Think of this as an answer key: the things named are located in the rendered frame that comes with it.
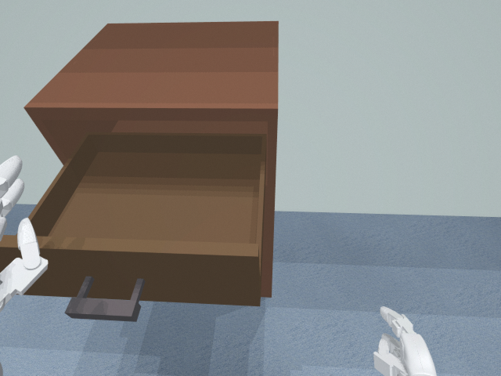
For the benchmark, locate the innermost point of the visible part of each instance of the cabinet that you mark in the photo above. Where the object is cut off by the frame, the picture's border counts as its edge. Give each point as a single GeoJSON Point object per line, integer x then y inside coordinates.
{"type": "Point", "coordinates": [194, 77]}

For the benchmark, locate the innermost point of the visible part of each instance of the handle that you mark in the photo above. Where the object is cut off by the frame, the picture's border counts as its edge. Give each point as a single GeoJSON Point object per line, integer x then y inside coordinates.
{"type": "Point", "coordinates": [82, 307]}

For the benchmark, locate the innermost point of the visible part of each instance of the drawer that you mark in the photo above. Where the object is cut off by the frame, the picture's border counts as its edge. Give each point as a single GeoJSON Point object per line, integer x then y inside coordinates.
{"type": "Point", "coordinates": [183, 211]}

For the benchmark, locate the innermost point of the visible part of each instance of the right robot hand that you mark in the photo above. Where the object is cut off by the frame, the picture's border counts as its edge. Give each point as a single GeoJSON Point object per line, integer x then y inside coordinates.
{"type": "Point", "coordinates": [408, 357]}

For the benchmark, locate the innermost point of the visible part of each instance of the left robot hand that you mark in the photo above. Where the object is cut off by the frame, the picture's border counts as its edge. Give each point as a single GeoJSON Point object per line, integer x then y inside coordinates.
{"type": "Point", "coordinates": [20, 274]}

